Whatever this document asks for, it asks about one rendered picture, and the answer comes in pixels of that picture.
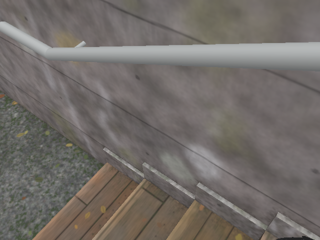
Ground stairs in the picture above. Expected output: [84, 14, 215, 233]
[32, 162, 278, 240]

